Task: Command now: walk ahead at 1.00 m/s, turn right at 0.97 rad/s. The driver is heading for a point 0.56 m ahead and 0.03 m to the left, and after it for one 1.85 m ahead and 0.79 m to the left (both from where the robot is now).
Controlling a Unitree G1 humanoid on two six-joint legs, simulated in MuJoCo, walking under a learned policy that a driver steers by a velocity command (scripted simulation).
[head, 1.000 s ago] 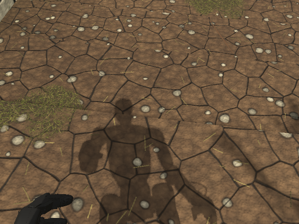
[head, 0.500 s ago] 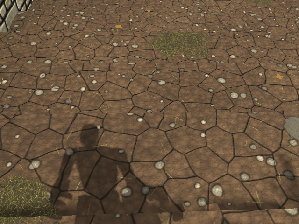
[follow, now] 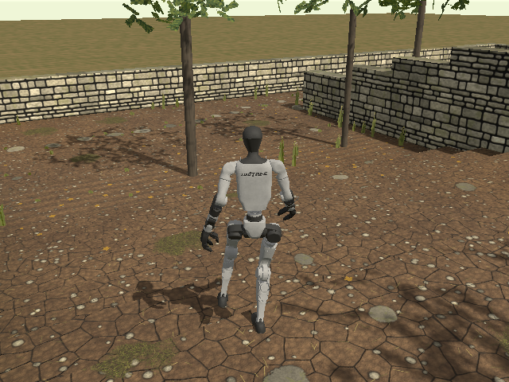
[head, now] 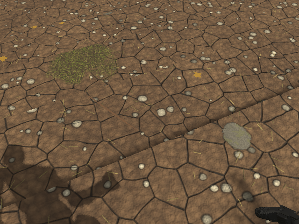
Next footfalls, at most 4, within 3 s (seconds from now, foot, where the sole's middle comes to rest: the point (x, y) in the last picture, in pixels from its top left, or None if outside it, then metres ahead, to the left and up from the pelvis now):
0.26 left None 0.41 0.20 -0.93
0.62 right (177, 191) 0.70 -0.08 -0.93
1.10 left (149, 146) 1.08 0.10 -1.10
1.44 right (163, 94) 1.56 0.02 -1.10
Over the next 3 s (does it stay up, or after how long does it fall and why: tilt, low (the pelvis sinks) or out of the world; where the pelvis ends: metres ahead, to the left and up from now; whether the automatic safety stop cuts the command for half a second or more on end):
stays up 1.93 1.15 -0.54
